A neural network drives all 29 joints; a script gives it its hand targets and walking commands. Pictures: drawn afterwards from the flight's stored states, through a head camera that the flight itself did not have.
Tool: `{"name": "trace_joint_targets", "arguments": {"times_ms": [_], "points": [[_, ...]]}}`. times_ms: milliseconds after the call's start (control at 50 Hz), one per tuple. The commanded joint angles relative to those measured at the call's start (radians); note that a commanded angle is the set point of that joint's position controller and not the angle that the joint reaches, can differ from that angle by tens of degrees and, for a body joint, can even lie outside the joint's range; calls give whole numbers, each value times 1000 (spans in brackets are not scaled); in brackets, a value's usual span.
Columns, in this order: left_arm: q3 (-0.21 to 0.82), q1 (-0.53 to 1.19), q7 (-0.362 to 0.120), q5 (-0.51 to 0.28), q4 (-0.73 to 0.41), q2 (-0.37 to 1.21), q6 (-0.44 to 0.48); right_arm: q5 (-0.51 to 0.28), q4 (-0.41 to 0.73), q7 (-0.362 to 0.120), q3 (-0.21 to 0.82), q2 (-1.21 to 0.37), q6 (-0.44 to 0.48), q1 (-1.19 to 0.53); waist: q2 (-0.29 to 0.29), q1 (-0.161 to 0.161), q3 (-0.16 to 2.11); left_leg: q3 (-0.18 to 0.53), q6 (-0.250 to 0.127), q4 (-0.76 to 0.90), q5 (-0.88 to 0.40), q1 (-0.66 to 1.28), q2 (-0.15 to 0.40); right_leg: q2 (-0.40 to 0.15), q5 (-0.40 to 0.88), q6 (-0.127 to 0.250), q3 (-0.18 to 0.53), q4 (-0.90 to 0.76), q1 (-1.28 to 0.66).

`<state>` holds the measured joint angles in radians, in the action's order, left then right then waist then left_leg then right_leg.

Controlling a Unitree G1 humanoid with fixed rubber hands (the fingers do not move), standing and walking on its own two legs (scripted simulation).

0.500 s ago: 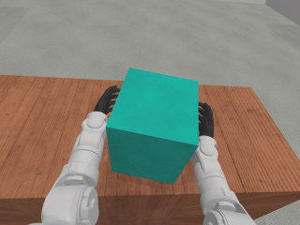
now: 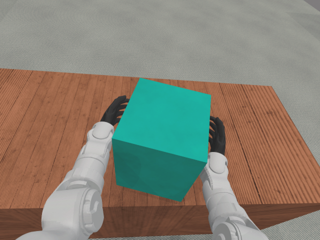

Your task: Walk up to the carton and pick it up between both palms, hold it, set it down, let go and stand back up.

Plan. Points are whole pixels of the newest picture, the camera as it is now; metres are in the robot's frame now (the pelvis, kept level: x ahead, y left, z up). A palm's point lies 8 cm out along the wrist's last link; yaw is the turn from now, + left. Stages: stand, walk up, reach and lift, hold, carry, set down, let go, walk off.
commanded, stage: set down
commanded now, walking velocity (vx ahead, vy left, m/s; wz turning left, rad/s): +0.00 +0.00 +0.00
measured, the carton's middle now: (161, 142) +0.38 -0.04 -0.01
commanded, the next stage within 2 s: none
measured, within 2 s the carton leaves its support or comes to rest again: rests again in 0.32 s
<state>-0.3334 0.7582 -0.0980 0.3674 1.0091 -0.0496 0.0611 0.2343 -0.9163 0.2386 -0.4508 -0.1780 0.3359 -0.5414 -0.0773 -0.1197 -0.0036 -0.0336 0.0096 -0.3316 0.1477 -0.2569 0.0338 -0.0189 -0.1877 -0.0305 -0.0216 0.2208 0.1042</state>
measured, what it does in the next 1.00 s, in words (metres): stands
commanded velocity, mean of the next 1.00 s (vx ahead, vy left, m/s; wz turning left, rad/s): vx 0.00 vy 0.00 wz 0.00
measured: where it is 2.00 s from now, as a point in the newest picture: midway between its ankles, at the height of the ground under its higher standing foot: outside the picture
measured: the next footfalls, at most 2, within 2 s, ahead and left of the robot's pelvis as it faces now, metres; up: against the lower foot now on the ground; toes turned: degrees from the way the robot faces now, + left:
none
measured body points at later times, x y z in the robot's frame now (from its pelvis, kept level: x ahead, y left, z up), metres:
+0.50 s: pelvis -0.01 +0.00 +0.00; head +0.07 +0.03 +0.44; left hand +0.43 +0.09 +0.01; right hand +0.34 -0.19 +0.01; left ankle +0.01 +0.12 -0.75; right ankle -0.05 -0.14 -0.75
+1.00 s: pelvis -0.02 +0.01 +0.00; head +0.07 +0.04 +0.44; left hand +0.43 +0.09 +0.01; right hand +0.34 -0.18 +0.01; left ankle +0.01 +0.12 -0.75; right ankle -0.05 -0.14 -0.75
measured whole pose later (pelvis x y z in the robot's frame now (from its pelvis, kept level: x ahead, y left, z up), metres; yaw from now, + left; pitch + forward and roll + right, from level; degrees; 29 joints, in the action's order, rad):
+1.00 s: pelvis -0.02 +0.01 +0.00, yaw -1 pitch +14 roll -2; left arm -0.37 0.86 -0.04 0.40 1.25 -0.07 0.29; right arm 0.35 -1.04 0.21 -0.64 -0.18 0.52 -0.60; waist -0.04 -0.12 0.07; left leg -0.04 0.00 -0.38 0.12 -0.49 0.05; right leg -0.01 -0.16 -0.03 -0.02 0.26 0.34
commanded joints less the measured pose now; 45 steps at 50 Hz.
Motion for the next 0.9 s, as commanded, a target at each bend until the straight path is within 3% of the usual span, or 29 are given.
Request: {"name": "trace_joint_targets", "arguments": {"times_ms": [0, 20, 40, 60, 80, 120, 140, 180, 200, 240, 260, 320, 340, 360, 380, 400, 440, 480, 520, 580, 620, 680, 700, 720, 740, 760, 780, 820, 880], "points": [[241, 554, -97, 14, -38, 627, 76, 109, 70, -117, 321, -483, 101, -673, 150, -10, 619, -48, 53, -47, -394, 379, -24, 43, 596, -16, -97, 48, -17], [260, 549, -94, 3, -16, 639, 84, 101, 95, -117, 335, -494, 111, -675, 144, -9, 631, -41, 57, -62, -411, 384, -24, 47, 608, -19, -97, 51, -19], [283, 563, -88, -1, -29, 645, 101, 112, 73, -117, 324, -476, 127, -673, 178, -33, 649, -37, 73, -78, -473, 432, -13, 55, 611, -16, -115, 54, 30], [272, 542, -83, 8, -19, 660, 109, 113, 46, -122, 332, -492, 138, -644, 169, -9, 679, -38, 76, -91, -522, 424, -14, 56, 653, -13, -108, 59, 16], [271, 569, -82, -1, -25, 645, 118, 121, 32, -122, 319, -486, 135, -654, 164, -17, 660, -35, 72, -93, -496, 438, -15, 60, 607, -12, -117, 53, 31], [292, 529, -70, 0, -2, 680, 132, 117, 36, -127, 321, -477, 164, -663, 207, -13, 700, -28, 101, -113, -600, 462, -1, 66, 617, -2, -123, 49, 67], [267, 533, -73, 20, 25, 650, 131, 129, -14, -121, 290, -477, 154, -628, 190, -23, 655, -35, 91, -109, -556, 447, -8, 64, 597, -1, -122, 35, 71], [245, 507, -81, 25, 55, 628, 128, 121, -12, -119, 294, -467, 155, -659, 182, -2, 645, -39, 84, -99, -524, 423, -6, 59, 605, -13, -105, 43, 59], [244, 537, -76, 35, 27, 640, 142, 130, -35, -121, 288, -472, 162, -640, 177, -20, 643, -37, 82, -90, -515, 414, -8, 51, 624, -17, -106, 48, 57], [249, 503, -73, 28, 39, 654, 159, 138, 11, -122, 310, -508, 183, -660, 178, 13, 699, -40, 73, -92, -509, 360, -18, 38, 702, -18, -89, 70, 14], [262, 554, -67, 26, 24, 661, 174, 144, -11, -122, 305, -507, 198, -648, 186, -3, 747, -43, 83, -104, -547, 364, -16, 47, 712, -19, -100, 77, 30], [236, 560, -62, 25, 36, 624, 210, 151, -17, -130, 315, -511, 208, -642, 160, 16, 766, -47, 71, -104, -519, 338, -19, 40, 746, -25, -93, 89, -4], [224, 573, -66, 27, 73, 616, 208, 160, -33, -123, 286, -516, 198, -651, 164, -6, 731, -47, 61, -96, -455, 325, -25, 32, 735, -26, -88, 88, 13], [232, 593, -66, 21, 52, 616, 218, 150, -39, -126, 295, -522, 203, -657, 185, 3, 758, -51, 68, -99, -457, 306, -26, 28, 721, -25, -83, 91, -1], [243, 561, -61, 30, 58, 632, 216, 155, -67, -126, 277, -510, 202, -644, 189, -25, 735, -40, 76, -97, -459, 334, -23, 35, 708, -26, -93, 84, 29], [259, 558, -61, 23, 74, 649, 226, 163, -30, -125, 280, -508, 219, -653, 198, -18, 799, -35, 88, -110, -500, 357, -11, 45, 706, -21, -102, 88, 57], [208, 573, -64, 24, 119, 597, 234, 162, -59, -130, 290, -515, 204, -626, 143, 18, 733, -50, 53, -95, -422, 290, -22, 34, 703, -22, -83, 84, 23], [227, 618, -64, 19, 95, 600, 240, 179, -92, -129, 250, -502, 202, -651, 174, -23, 721, -42, 64, -86, -390, 298, -20, 30, 651, -25, -84, 80, 51], [194, 585, -72, 18, 151, 598, 241, 187, -68, -126, 239, -517, 198, -652, 122, -10, 703, -56, 49, -75, -328, 263, -25, 30, 641, -25, -79, 74, 37], [186, 593, -71, 40, 165, 594, 249, 209, -89, -128, 224, -504, 200, -643, 163, -20, 732, -49, 58, -80, -351, 283, -20, 27, 634, -24, -81, 74, 67], [166, 590, -72, 58, 186, 593, 250, 218, -98, -127, 214, -512, 198, -638, 145, -19, 706, -44, 52, -78, -338, 281, -23, 30, 621, -24, -83, 74, 59], [148, 599, -61, 56, 177, 594, 264, 205, -102, -143, 211, -521, 201, -646, 150, 8, 714, -49, 54, -80, -364, 279, -16, 36, 602, -15, -88, 79, 72], [178, 594, -57, 50, 170, 603, 268, 210, -108, -143, 203, -496, 205, -638, 148, -26, 721, -37, 61, -82, -374, 311, -2, 48, 585, -15, -99, 73, 120], [158, 573, -54, 65, 178, 595, 271, 203, -102, -149, 217, -507, 206, -645, 157, 13, 732, -47, 61, -96, -405, 321, -11, 46, 577, -10, -95, 71, 116], [144, 567, -58, 68, 209, 580, 268, 222, -100, -146, 199, -505, 202, -623, 131, -1, 684, -52, 53, -88, -363, 303, -14, 38, 592, -20, -95, 70, 101], [129, 568, -65, 71, 225, 573, 269, 214, -104, -144, 204, -515, 198, -625, 130, 14, 664, -53, 49, -81, -345, 277, -20, 30, 590, -18, -83, 71, 80], [149, 580, -58, 63, 176, 573, 271, 207, -128, -142, 177, -496, 205, -625, 168, -17, 668, -42, 56, -86, -343, 291, -14, 38, 552, -12, -95, 67, 121], [155, 593, -51, 70, 205, 585, 274, 227, -114, -150, 153, -488, 208, -649, 180, -12, 684, -47, 55, -90, -327, 318, -7, 46, 434, 6, -105, 44, 205], [131, 564, -44, 92, 230, 578, 283, 237, -123, -155, 148, -459, 207, -613, 158, -16, 668, -36, 53, -90, -336, 326, -3, 50, 459, 3, -105, 46, 197]]}}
